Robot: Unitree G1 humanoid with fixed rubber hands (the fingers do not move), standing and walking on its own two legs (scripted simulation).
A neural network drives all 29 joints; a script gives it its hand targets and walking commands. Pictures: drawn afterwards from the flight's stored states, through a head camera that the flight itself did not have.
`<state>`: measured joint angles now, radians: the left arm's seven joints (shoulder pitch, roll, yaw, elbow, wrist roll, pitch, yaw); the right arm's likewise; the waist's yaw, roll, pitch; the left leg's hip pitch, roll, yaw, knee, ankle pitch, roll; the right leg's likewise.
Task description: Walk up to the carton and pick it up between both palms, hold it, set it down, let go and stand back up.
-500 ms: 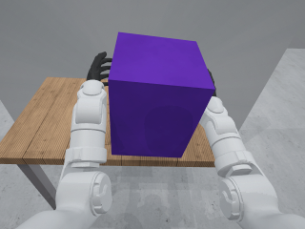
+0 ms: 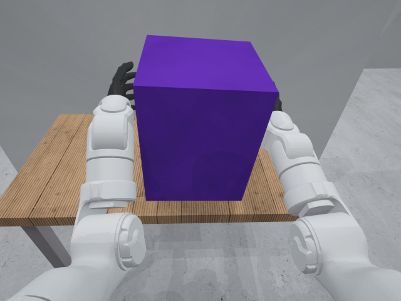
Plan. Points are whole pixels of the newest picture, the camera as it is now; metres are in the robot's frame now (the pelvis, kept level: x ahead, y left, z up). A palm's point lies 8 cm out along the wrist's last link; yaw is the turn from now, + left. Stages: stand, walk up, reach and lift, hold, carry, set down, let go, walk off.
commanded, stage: reach and lift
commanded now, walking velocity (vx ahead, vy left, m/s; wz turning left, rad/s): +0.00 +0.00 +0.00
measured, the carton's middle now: (197, 122) +0.37 -0.01 +0.20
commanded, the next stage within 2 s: hold in 0.76 s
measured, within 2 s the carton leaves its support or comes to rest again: neither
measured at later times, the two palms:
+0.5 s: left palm (117, 93) +0.39 +0.13 +0.26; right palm (271, 100) +0.38 -0.16 +0.24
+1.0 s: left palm (112, 82) +0.38 +0.14 +0.28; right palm (275, 86) +0.38 -0.15 +0.27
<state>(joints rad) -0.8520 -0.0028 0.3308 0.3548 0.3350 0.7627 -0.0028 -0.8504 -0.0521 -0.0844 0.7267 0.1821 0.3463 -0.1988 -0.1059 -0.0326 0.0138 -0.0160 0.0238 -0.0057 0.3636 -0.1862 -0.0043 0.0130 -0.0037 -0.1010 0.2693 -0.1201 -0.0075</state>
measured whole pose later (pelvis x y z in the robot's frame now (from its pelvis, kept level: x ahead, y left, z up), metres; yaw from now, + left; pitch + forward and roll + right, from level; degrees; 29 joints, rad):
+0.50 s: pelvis +0.01 +0.00 +0.00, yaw +0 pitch -8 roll -2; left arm -0.85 0.02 0.33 0.32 0.31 0.83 -0.01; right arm -0.90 -0.10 -0.01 0.69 0.30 0.45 -0.25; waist -0.12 -0.02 -0.03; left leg -0.02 0.03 -0.01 0.38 -0.21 0.00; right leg 0.02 0.01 -0.09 0.27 -0.14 -0.01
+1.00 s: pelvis +0.01 +0.00 +0.00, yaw +0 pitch -7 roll -1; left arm -0.91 0.05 0.34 0.36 0.27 0.88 -0.01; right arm -0.99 -0.14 0.03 0.71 0.36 0.54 -0.29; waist -0.10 0.00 -0.08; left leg -0.05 0.03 -0.02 0.39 -0.21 -0.01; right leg -0.01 0.02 -0.08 0.28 -0.14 -0.01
